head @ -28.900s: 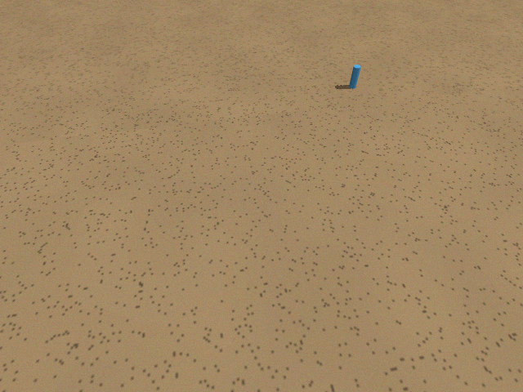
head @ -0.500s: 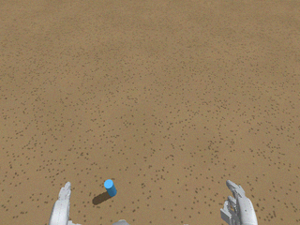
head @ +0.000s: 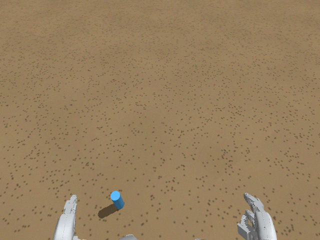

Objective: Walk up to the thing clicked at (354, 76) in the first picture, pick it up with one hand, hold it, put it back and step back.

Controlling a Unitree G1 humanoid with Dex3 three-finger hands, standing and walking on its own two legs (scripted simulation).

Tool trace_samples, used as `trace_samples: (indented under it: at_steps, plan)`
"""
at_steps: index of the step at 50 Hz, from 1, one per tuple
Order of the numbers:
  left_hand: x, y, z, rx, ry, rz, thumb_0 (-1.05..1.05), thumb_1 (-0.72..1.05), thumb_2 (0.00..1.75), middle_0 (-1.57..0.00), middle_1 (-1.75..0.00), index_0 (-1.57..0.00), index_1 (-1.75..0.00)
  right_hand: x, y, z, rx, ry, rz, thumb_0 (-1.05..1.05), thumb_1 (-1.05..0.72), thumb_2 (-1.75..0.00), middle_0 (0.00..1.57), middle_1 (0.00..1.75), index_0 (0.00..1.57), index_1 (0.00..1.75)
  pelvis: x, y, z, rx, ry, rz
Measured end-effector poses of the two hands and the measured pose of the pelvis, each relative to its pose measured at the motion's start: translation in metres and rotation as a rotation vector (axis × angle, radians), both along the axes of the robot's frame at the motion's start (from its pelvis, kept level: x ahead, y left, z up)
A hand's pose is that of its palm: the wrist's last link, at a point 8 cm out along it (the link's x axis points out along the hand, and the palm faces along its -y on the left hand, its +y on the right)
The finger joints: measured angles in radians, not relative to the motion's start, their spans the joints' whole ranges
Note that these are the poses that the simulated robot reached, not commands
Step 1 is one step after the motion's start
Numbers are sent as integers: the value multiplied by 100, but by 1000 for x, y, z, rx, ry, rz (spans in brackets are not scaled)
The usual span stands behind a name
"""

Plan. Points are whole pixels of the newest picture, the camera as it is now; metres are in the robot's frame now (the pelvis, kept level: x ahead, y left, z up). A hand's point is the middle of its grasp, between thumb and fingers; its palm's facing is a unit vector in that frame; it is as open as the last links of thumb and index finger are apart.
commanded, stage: home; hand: left
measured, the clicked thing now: (117, 200) +0.42 +0.24 -0.65
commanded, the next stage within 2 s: stand in 0.64 s
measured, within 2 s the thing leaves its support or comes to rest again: neither
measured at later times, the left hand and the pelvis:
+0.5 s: hand (90, 229) +0.17 +0.18 -0.06, palm faces +0.11 -0.95 -0.28, open 17.7 cm; pelvis +0.00 +0.00 +0.00, yaw +0 degrees
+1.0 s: hand (89, 231) +0.17 +0.18 -0.06, palm faces +0.11 -0.95 -0.28, open 14.5 cm; pelvis +0.00 +0.00 +0.00, yaw +0 degrees
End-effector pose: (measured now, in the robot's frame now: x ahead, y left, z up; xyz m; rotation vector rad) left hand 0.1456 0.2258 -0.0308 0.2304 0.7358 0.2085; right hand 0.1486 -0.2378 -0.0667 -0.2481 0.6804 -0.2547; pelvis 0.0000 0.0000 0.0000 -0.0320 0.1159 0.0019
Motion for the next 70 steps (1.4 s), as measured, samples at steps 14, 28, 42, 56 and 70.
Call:
trace_samples:
  at_steps: [14, 28, 42, 56, 70]
  plan:
    - [4, 3, 0, -1, 0, 2, -1, -59, 2, -5, -5, -5, -4, 3, 6, 0, 9, 0, 7, 1, -91, -90, 20, 30, 21, 30, 2, 3, 1, -1, -3, -2]
    - [5, 5, 0, -1, 1, 5, -1, -59, 2, -5, -5, -5, -5, 3, 8, -1, 5, 9, 4, 1, -91, -90, 21, 30, 21, 30, 4, 5, 1, -2, -2, -2]
    - [2, 5, 0, 0, -1, 6, -1, -55, 7, -8, -9, -9, -9, 1, 8, 1, 4, 0, 7, 1, -91, -90, 21, 30, 21, 30, 1, 5, 1, -2, -8, -1]
    - [-1, 10, -14, 37, 22, -83, -1, 25, 73, -19, -28, -20, -28, -5, 2, -11, -24, 114, 106, 1, -91, -90, 20, 30, 20, 30, -5, 3, 4, 14, -49, 0]
    - [-62, 75, -49, 52, 353, -18, 1, 85, 89, -20, -30, -21, -30, -69, -38, -9, -32, 460, 20, 1, -91, -90, 20, 30, 20, 30, 2, 14, 30, 28, -133, 1]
